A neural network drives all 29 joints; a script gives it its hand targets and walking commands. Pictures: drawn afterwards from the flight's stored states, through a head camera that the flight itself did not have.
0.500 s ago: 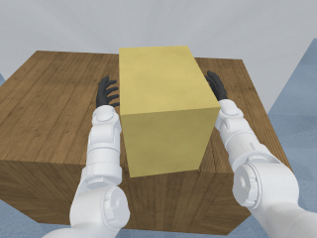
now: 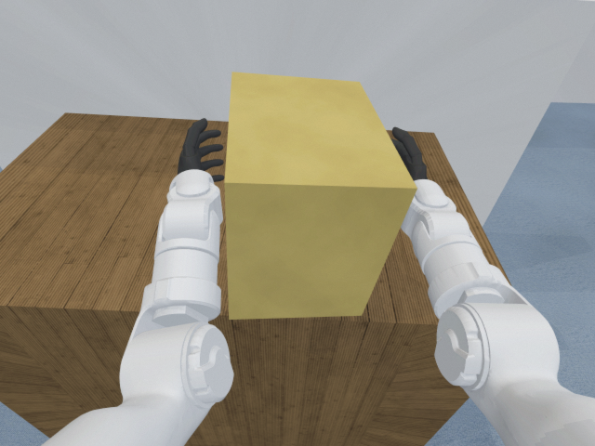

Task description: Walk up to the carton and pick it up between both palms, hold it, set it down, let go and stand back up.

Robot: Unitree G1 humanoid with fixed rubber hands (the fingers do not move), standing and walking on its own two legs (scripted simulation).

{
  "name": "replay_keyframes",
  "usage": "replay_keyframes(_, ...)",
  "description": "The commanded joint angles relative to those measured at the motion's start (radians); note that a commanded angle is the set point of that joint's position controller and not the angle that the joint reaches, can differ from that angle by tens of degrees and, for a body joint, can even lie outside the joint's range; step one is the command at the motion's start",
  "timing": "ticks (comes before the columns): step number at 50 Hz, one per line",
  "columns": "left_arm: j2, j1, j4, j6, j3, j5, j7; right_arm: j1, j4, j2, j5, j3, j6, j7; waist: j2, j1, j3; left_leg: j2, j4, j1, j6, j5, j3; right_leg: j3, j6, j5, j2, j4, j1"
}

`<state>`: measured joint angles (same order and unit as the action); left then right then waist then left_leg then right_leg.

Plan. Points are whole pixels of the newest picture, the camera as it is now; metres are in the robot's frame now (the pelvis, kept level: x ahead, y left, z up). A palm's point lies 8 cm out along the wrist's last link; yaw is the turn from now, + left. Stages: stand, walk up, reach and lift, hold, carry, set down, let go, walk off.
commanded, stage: reach and lift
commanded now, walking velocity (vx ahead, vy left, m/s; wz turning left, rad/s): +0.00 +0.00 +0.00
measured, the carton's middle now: (297, 194) +0.44 +0.07 +0.14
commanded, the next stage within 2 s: hold in 1.88 s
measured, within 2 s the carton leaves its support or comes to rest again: neither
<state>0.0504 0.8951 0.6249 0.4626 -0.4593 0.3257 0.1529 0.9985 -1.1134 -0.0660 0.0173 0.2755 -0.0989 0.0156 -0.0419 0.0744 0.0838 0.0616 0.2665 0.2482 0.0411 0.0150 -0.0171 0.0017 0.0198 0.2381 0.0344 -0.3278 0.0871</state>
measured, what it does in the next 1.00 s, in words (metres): stands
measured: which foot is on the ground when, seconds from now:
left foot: down 0.00-1.00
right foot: down 0.00-1.00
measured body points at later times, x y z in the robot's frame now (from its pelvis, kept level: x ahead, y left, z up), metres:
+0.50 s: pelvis +0.00 +0.01 +0.00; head -0.05 +0.03 +0.45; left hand +0.40 +0.19 +0.22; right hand +0.42 -0.10 +0.21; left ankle +0.08 +0.15 -0.75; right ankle -0.04 -0.10 -0.75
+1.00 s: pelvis +0.00 +0.01 +0.00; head -0.08 +0.04 +0.44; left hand +0.39 +0.19 +0.25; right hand +0.40 -0.10 +0.25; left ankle +0.08 +0.15 -0.75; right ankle -0.04 -0.10 -0.75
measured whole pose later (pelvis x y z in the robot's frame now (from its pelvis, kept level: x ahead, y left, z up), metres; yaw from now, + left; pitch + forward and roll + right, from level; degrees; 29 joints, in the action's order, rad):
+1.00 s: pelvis +0.00 +0.01 +0.00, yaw +0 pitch -7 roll +0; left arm -0.03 0.89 0.47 0.70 -0.37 0.32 0.06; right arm 0.98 -0.89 -0.10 -0.27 0.01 -0.35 0.19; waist -0.06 -0.05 0.06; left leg 0.04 0.30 0.12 0.02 0.05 -0.02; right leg 0.00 -0.01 0.24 0.01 -0.31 -0.06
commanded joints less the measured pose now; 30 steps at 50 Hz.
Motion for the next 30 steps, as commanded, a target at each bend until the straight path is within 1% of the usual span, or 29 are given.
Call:
replay_keyframes(1, 0.484, 0.607, -0.091, -0.043, 0.312, -0.096, -0.123, 0.705, 0.213, 0.425, -0.044, -0.153, 0.029, -0.071, 0.041, -0.002, 0.378, -0.042, 0.067, -0.481, -0.018, -0.119, -0.029, -0.073, -0.074, -0.213, 0.001, 0.086, 0.221)
replay_keyframes(2, 0.491, 0.613, -0.05, -0.034, 0.33, -0.1, -0.132, 0.706, 0.197, 0.424, -0.031, -0.157, 0.022, -0.062, 0.053, -0.021, 0.378, -0.053, 0.072, -0.49, -0.017, -0.106, -0.034, -0.064, -0.072, -0.193, -0.001, 0.099, 0.229)
replay_keyframes(3, 0.518, 0.62, -0.117, -0.04, 0.358, -0.116, -0.125, 0.7, 0.213, 0.418, -0.037, -0.164, 0.027, -0.066, 0.072, -0.031, 0.404, -0.045, 0.082, -0.511, -0.01, -0.149, -0.021, -0.069, -0.07, -0.22, 0.001, 0.088, 0.227)
replay_keyframes(4, 0.507, 0.612, -0.071, -0.021, 0.335, -0.103, -0.125, 0.716, 0.198, 0.432, -0.049, -0.199, 0.015, -0.066, 0.066, -0.009, 0.383, -0.042, 0.078, -0.515, -0.014, -0.146, -0.024, -0.073, -0.071, -0.208, 0.003, 0.092, 0.234)
replay_keyframes(5, 0.521, 0.639, -0.133, -0.032, 0.363, -0.115, -0.119, 0.737, 0.229, 0.425, -0.068, -0.185, 0.031, -0.067, 0.061, -0.031, 0.415, -0.043, 0.088, -0.518, -0.01, -0.162, -0.016, -0.083, -0.073, -0.232, 0.004, 0.085, 0.23)
replay_keyframes(6, 0.533, 0.631, -0.209, -0.034, 0.407, -0.14, -0.106, 0.728, 0.293, 0.432, -0.11, -0.226, 0.037, -0.062, 0.097, -0.023, 0.486, -0.04, 0.104, -0.545, -0.003, -0.22, -0.011, -0.078, -0.071, -0.282, 0.01, 0.074, 0.2)
replay_keyframes(7, 0.493, 0.614, -0.119, -0.009, 0.393, -0.134, -0.115, 0.692, 0.21, 0.431, -0.104, -0.247, 0.006, -0.048, 0.062, -0.042, 0.412, -0.044, 0.095, -0.534, -0.012, -0.177, -0.01, -0.068, -0.074, -0.25, 0.006, 0.09, 0.221)
replay_keyframes(8, 0.49, 0.6, -0.119, -0.002, 0.374, -0.116, -0.121, 0.705, 0.23, 0.434, -0.111, -0.251, -0.004, -0.045, 0.056, -0.036, 0.397, -0.047, 0.088, -0.532, -0.024, -0.151, -0.012, -0.064, -0.082, -0.252, 0.002, 0.089, 0.204)
replay_keyframes(9, 0.489, 0.588, -0.148, 0.006, 0.381, -0.122, -0.125, 0.681, 0.254, 0.441, -0.125, -0.253, -0.013, -0.037, 0.056, -0.04, 0.369, -0.051, 0.081, -0.503, -0.024, -0.119, -0.012, -0.059, -0.091, -0.255, -0.011, 0.092, 0.187)
replay_keyframes(10, 0.482, 0.627, -0.107, 0.003, 0.361, -0.118, -0.138, 0.72, 0.231, 0.459, -0.116, -0.242, -0.013, -0.033, 0.031, -0.041, 0.344, -0.057, 0.068, -0.472, -0.032, -0.08, -0.018, -0.056, -0.097, -0.239, -0.008, 0.093, 0.205)
replay_keyframes(11, 0.509, 0.61, -0.165, 0.008, 0.398, -0.13, -0.141, 0.711, 0.301, 0.474, -0.133, -0.267, -0.007, -0.023, 0.062, -0.048, 0.413, -0.057, 0.088, -0.512, -0.023, -0.151, -0.009, -0.061, -0.098, -0.308, -0.006, 0.08, 0.173)
replay_keyframes(12, 0.513, 0.583, -0.175, 0.015, 0.431, -0.154, -0.141, 0.725, 0.339, 0.461, -0.161, -0.298, -0.01, -0.015, 0.064, -0.054, 0.442, -0.054, 0.102, -0.531, -0.014, -0.197, -0.006, -0.064, -0.098, -0.359, 0.002, 0.071, 0.163)
replay_keyframes(13, 0.531, 0.606, -0.21, 0.01, 0.447, -0.165, -0.136, 0.759, 0.372, 0.456, -0.177, -0.323, -0.007, -0.012, 0.062, -0.056, 0.452, -0.051, 0.104, -0.537, -0.008, -0.21, 0.006, -0.069, -0.1, -0.371, 0.005, 0.062, 0.152)
replay_keyframes(14, 0.511, 0.6, -0.203, 0.017, 0.436, -0.15, -0.139, 0.72, 0.34, 0.484, -0.191, -0.34, -0.026, -0.004, 0.054, -0.055, 0.434, -0.052, 0.102, -0.537, -0.015, -0.192, 0.005, -0.057, -0.102, -0.366, 0.0, 0.071, 0.153)
replay_keyframes(15, 0.509, 0.611, -0.209, 0.019, 0.437, -0.147, -0.138, 0.728, 0.361, 0.447, -0.183, -0.317, -0.029, -0.003, 0.067, -0.072, 0.383, -0.054, 0.096, -0.528, -0.014, -0.156, 0.007, -0.066, -0.102, -0.296, 0.001, 0.077, 0.181)
replay_keyframes(16, 0.472, 0.575, -0.168, 0.039, 0.414, -0.135, -0.151, 0.683, 0.332, 0.471, -0.194, -0.334, -0.05, 0.009, 0.045, -0.063, 0.338, -0.058, 0.084, -0.509, -0.023, -0.129, -0.001, -0.054, -0.112, -0.307, -0.012, 0.088, 0.156)
replay_keyframes(17, 0.473, 0.579, -0.202, 0.05, 0.427, -0.134, -0.162, 0.67, 0.353, 0.482, -0.198, -0.346, -0.059, 0.017, 0.04, -0.075, 0.328, -0.064, 0.079, -0.505, -0.025, -0.118, -0.003, -0.052, -0.112, -0.297, -0.009, 0.087, 0.149)
replay_keyframes(18, 0.481, 0.601, -0.238, 0.049, 0.438, -0.148, -0.166, 0.699, 0.388, 0.483, -0.222, -0.357, -0.055, 0.021, 0.044, -0.071, 0.367, -0.066, 0.085, -0.515, -0.024, -0.156, 0.0, -0.054, -0.115, -0.353, -0.008, 0.079, 0.138)
replay_keyframes(19, 0.463, 0.579, -0.178, 0.061, 0.433, -0.136, -0.176, 0.688, 0.361, 0.501, -0.218, -0.368, -0.073, 0.033, 0.019, -0.077, 0.326, -0.069, 0.08, -0.491, -0.03, -0.106, -0.003, -0.044, -0.12, -0.333, -0.015, 0.081, 0.137)
replay_keyframes(20, 0.464, 0.577, -0.206, 0.066, 0.41, -0.127, -0.178, 0.7, 0.399, 0.517, -0.22, -0.372, -0.083, 0.039, 0.033, -0.06, 0.338, -0.068, 0.079, -0.498, -0.032, -0.102, -0.003, -0.037, -0.122, -0.34, -0.018, 0.076, 0.117)
replay_keyframes(21, 0.483, 0.586, -0.227, 0.069, 0.422, -0.136, -0.182, 0.722, 0.432, 0.515, -0.226, -0.374, -0.081, 0.045, 0.032, -0.073, 0.357, -0.074, 0.08, -0.502, -0.025, -0.128, -0.006, -0.049, -0.124, -0.351, -0.006, 0.073, 0.109)
replay_keyframes(22, 0.482, 0.554, -0.216, 0.082, 0.431, -0.131, -0.187, 0.69, 0.42, 0.515, -0.243, -0.391, -0.096, 0.051, 0.061, -0.071, 0.335, -0.069, 0.084, -0.523, -0.024, -0.131, -0.006, -0.042, -0.12, -0.347, -0.013, 0.077, 0.12)
replay_keyframes(23, 0.511, 0.588, -0.291, 0.078, 0.475, -0.156, -0.187, 0.726, 0.495, 0.512, -0.263, -0.405, -0.084, 0.051, 0.059, -0.091, 0.384, -0.07, 0.094, -0.537, -0.012, -0.187, -0.001, -0.056, -0.122, -0.368, 0.003, 0.067, 0.115)
replay_keyframes(25, 0.498, 0.579, -0.251, 0.09, 0.476, -0.148, -0.185, 0.709, 0.44, 0.456, -0.254, -0.393, -0.106, 0.047, 0.091, -0.107, 0.324, -0.055, 0.1, -0.574, -0.004, -0.163, 0.015, -0.063, -0.106, -0.248, 0.012, 0.088, 0.18)
replay_keyframes(26, 0.492, 0.567, -0.245, 0.106, 0.468, -0.143, -0.193, 0.674, 0.444, 0.486, -0.258, -0.407, -0.123, 0.052, 0.053, -0.11, 0.29, -0.058, 0.085, -0.564, -0.016, -0.147, 0.009, -0.056, -0.107, -0.244, 0.008, 0.104, 0.166)
replay_keyframes(27, 0.495, 0.568, -0.281, 0.114, 0.468, -0.143, -0.197, 0.675, 0.465, 0.504, -0.268, -0.419, -0.127, 0.058, 0.033, -0.11, 0.328, -0.061, 0.087, -0.571, -0.019, -0.172, 0.01, -0.053, -0.111, -0.283, 0.012, 0.099, 0.145)
replay_keyframes(28, 0.493, 0.583, -0.319, 0.116, 0.465, -0.14, -0.199, 0.677, 0.477, 0.519, -0.286, -0.437, -0.136, 0.065, 0.062, -0.095, 0.346, -0.066, 0.095, -0.58, -0.016, -0.194, 0.005, -0.044, -0.11, -0.331, 0.006, 0.088, 0.128)
replay_keyframes(29, 0.497, 0.565, -0.303, 0.122, 0.465, -0.132, -0.196, 0.695, 0.493, 0.505, -0.299, -0.45, -0.139, 0.063, 0.053, -0.092, 0.333, -0.064, 0.092, -0.577, -0.02, -0.208, 0.009, -0.056, -0.116, -0.333, 0.016, 0.082, 0.14)
replay_keyframes(30, 0.489, 0.552, -0.342, 0.127, 0.489, -0.146, -0.195, 0.687, 0.53, 0.511, -0.325, -0.485, -0.139, 0.066, 0.055, -0.084, 0.373, -0.064, 0.108, -0.589, -0.019, -0.248, 0.01, -0.053, -0.115, -0.366, 0.024, 0.076, 0.123)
